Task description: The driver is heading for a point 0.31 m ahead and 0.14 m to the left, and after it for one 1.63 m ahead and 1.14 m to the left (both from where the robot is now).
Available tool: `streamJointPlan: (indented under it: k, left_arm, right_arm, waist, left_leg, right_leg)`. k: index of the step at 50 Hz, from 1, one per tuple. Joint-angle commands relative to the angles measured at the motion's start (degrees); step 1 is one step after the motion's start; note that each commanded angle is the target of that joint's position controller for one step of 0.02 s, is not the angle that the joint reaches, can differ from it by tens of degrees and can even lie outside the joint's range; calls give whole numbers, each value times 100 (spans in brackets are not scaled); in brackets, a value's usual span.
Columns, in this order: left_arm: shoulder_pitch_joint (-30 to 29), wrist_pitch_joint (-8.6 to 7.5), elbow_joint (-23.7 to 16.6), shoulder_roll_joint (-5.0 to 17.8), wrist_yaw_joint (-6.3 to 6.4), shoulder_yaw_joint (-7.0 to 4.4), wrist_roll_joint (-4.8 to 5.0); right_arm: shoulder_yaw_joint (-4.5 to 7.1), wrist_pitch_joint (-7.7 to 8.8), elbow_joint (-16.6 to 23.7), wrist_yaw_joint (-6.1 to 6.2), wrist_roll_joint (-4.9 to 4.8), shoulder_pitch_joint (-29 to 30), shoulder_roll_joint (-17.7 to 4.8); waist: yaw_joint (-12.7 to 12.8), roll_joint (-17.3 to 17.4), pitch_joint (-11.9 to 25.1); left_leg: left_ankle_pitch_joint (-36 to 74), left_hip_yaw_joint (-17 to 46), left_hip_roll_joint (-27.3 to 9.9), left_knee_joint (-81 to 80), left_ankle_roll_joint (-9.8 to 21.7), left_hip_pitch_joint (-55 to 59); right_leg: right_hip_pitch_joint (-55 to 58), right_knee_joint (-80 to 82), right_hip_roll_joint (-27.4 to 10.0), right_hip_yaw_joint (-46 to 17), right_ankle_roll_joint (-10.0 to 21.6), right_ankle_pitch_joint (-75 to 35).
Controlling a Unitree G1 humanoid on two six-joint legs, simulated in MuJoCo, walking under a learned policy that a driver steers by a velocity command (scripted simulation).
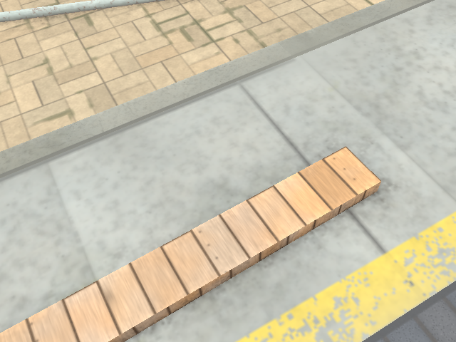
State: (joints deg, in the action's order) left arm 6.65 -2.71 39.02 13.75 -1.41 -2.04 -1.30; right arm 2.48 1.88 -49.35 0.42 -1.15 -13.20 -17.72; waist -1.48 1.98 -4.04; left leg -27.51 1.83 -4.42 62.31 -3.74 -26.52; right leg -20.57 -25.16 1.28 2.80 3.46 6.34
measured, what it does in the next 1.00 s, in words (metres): walks ahead, turning left: left foot, then right foot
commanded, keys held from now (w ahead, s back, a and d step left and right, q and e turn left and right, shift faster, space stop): q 0.64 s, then w+q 0.12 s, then q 0.08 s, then no key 0.16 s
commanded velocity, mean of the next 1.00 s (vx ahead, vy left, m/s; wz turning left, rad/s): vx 0.08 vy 0.00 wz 0.46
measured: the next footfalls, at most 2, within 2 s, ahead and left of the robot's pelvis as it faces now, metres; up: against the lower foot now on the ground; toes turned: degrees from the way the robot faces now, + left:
left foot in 0.32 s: +0.09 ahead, +0.15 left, +0.00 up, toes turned +14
right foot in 0.80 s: +0.19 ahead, -0.05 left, +0.00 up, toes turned +33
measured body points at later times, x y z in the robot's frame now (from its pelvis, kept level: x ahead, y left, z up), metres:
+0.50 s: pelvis +0.06 +0.05 +0.01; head +0.10 +0.09 +0.45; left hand +0.14 +0.37 -0.11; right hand +0.26 -0.20 -0.08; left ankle +0.05 +0.14 -0.74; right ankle +0.08 -0.10 -0.65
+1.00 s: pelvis +0.11 +0.03 +0.01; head +0.15 +0.03 +0.45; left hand +0.05 +0.33 -0.09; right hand +0.40 -0.13 -0.10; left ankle +0.04 +0.16 -0.67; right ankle +0.15 -0.08 -0.74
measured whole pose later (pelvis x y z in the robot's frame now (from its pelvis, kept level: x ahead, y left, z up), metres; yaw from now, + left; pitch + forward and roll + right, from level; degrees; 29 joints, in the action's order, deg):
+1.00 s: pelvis +0.11 +0.03 +0.01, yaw +32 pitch +2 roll +0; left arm 11.4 -1.6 45.8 15.2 1.4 -3.6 -0.2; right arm 4.9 -2.3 -37.4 1.4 -0.6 -10.3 -19.5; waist 1.3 2.9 -1.8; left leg -23.6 5.8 2.4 58.4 -4.2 -30.1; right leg -10.2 -23.5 -0.6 0.6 0.8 15.0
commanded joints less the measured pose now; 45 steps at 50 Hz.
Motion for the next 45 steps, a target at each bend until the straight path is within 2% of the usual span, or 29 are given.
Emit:
streamJointPlan:
  k: [1,3,7,9,12,14,15,16,17,18,19,20,21,22,23,25,28,32,33,36,38,39,40,41,42,43,44,45]
  left_arm:
    - [-296,-160,-177,686,38,-208,-93]
    - [-306,-136,-67,870,123,-274,-51]
    - [-160,24,125,974,297,-320,0]
    - [-137,103,187,1026,330,-343,33]
    - [-100,211,261,1129,338,-389,112]
    - [-159,273,292,1205,354,-423,200]
    - [-169,303,321,1186,369,-427,260]
    - [135,316,448,1059,366,-412,274]
    - [222,299,393,809,343,-352,97]
    - [-148,275,85,669,349,-292,-72]
    - [-495,272,40,866,351,-341,-25]
    - [-512,287,53,920,346,-374,122]
    - [-381,305,169,911,390,-394,142]
    - [-359,326,206,1001,431,-428,104]
    - [-351,329,213,986,439,-439,98]
    - [-229,304,236,875,427,-419,134]
    - [-382,280,201,761,423,-374,155]
    - [-435,259,196,791,373,-362,168]
    - [-395,240,197,818,346,-364,181]
    - [-470,123,141,883,246,-381,241]
    - [-236,-4,183,889,187,-405,283]
    - [-42,-56,256,891,186,-428,272]
    - [248,-85,326,1108,212,-492,198]
    - [582,-67,353,1434,254,-535,61]
    - [578,-67,400,1755,197,-595,-132]
    - [278,-102,266,1393,194,-505,-59]
    - [79,-89,226,1078,218,-414,20]
    - [-9,-55,184,972,239,-366,79]
  right_arm:
    - [126,-202,42,133,46,-931,-302]
    - [149,-261,211,162,89,-599,-346]
    - [193,-357,544,105,60,33,-401]
    - [216,-387,687,60,62,210,-415]
    - [237,-408,854,-40,58,333,-395]
    - [257,-395,885,-119,45,207,-364]
    - [276,-376,847,-146,48,45,-368]
    - [347,-355,834,-127,82,-86,-564]
    - [510,-337,896,-31,101,-222,-1177]
    - [579,-302,1029,-3,208,-272,-1643]
    - [508,-196,1042,-46,296,-471,-1331]
    - [477,-105,1055,-48,269,-252,-1220]
    - [469,-78,1105,-12,159,78,-1099]
    - [413,-100,1164,28,43,288,-934]
    - [379,-126,1200,71,25,348,-885]
    - [382,-170,1255,119,65,315,-901]
    - [417,-222,1288,181,49,218,-986]
    - [446,-303,1379,191,66,318,-1080]
    - [446,-315,1390,181,53,309,-1065]
    - [414,-315,1429,137,35,391,-1003]
    - [379,-308,1449,128,22,483,-948]
    - [347,-316,1487,143,24,621,-878]
    - [284,-297,1530,156,45,613,-669]
    - [167,-284,1538,139,112,318,-212]
    - [293,-228,1854,148,39,406,-609]
    - [412,-213,1748,161,109,392,-1037]
    - [475,-245,1634,148,101,306,-1121]
    - [468,-305,1518,161,95,187,-974]
  waist:
    - [-276,-862,1078]
    - [-167,-898,947]
    - [86,-768,725]
    - [147,-749,660]
    - [189,-768,687]
    - [74,-782,768]
    - [-32,-752,812]
    - [-33,-474,831]
    - [98,749,883]
    - [18,1810,844]
    - [-301,941,1304]
    - [-155,667,1186]
    - [12,368,1104]
    - [82,341,1026]
    - [149,427,1057]
    - [189,452,1166]
    - [83,474,1122]
    - [35,660,1005]
    - [22,663,1061]
    - [-29,854,796]
    - [150,881,688]
    - [333,801,564]
    - [417,546,707]
    - [272,-682,1087]
    - [147,-1686,637]
    - [131,-1170,467]
    - [76,-982,450]
    - [50,-901,504]
  left_leg:
    - [603,67,-105,-336,-169,620]
    - [951,8,-132,-656,-145,427]
    - [1157,-36,-221,-1084,-33,59]
    - [1006,-110,-203,-1305,28,-19]
    - [709,-306,-91,-1783,150,68]
    - [956,-518,66,-2504,302,422]
    - [1455,-647,213,-3121,422,797]
    - [2339,-415,253,-3748,613,1255]
    - [4380,966,-689,-4073,1012,2034]
    - [6042,2639,-1848,-4056,2197,2610]
    - [5764,2551,-1795,-4113,2503,2652]
    - [5382,2049,-1458,-4096,2221,2603]
    - [4935,1726,-1159,-4057,1892,2542]
    - [4771,1618,-1072,-4079,1732,2437]
    - [4872,1518,-956,-4095,1690,2235]
    - [4888,1440,-817,-4105,1691,2261]
    - [4525,1581,-745,-4074,1668,2377]
    - [3672,1905,-645,-4100,1663,1952]
    - [2941,2027,-596,-4188,1666,1863]
    - [543,2479,-421,-4464,1641,1382]
    - [-42,2671,-254,-4391,1542,1109]
    - [196,2610,-44,-4142,1388,907]
    - [355,2354,196,-3583,1107,499]
    - [-369,1375,823,-1908,691,-93]
    - [-993,779,1151,-1094,498,-1282]
    - [-677,869,687,-283,317,-1332]
    - [-338,804,638,12,204,-1266]
    - [-103,738,616,178,80,-1202]
  right_leg:
    - [297,966,-1510,-515,1129,-3019]
    - [332,1081,-1577,-372,1112,-2427]
    - [648,1286,-1810,-398,1115,-833]
    - [862,1220,-1913,-397,1093,-610]
    - [1258,875,-2052,-351,999,-1014]
    - [1433,438,-2023,-213,796,-1365]
    - [1378,107,-1907,-58,594,-1323]
    - [1183,-427,-1615,194,213,-816]
    - [184,-1824,-1018,734,-326,425]
    - [-1476,-3163,-47,524,-781,3150]
    - [-1662,-4054,-61,-381,-743,3356]
    - [-1791,-4253,-174,-584,-651,2888]
    - [-1881,-4135,-262,-648,-624,2420]
    - [-1881,-3981,-315,-698,-644,2127]
    - [-1619,-4013,-262,-680,-681,1887]
    - [-1462,-3815,-136,-666,-747,1573]
    - [-1404,-2965,-65,-715,-854,1380]
    - [-855,-2151,23,-776,-915,1303]
    - [-694,-1941,42,-776,-890,1280]
    - [-244,-1199,111,-701,-727,1384]
    - [360,-388,135,-626,-575,1158]
    - [819,332,104,-572,-477,712]
    - [1559,591,-401,-893,-298,422]
    - [2308,750,-1664,-2042,124,-83]
    - [1953,961,-2496,-3494,989,-571]
    - [1803,888,-2467,-3207,1185,-818]
    - [1724,783,-2106,-2565,1002,-1035]
    - [1747,727,-1786,-2096,825,-1052]
Velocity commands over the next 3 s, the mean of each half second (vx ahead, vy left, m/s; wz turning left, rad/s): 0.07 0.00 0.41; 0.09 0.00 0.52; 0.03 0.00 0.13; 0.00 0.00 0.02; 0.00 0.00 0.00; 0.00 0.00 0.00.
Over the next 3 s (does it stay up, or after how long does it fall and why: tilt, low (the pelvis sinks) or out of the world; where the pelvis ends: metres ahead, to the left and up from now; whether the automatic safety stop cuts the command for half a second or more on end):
stays up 0.12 0.06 0.00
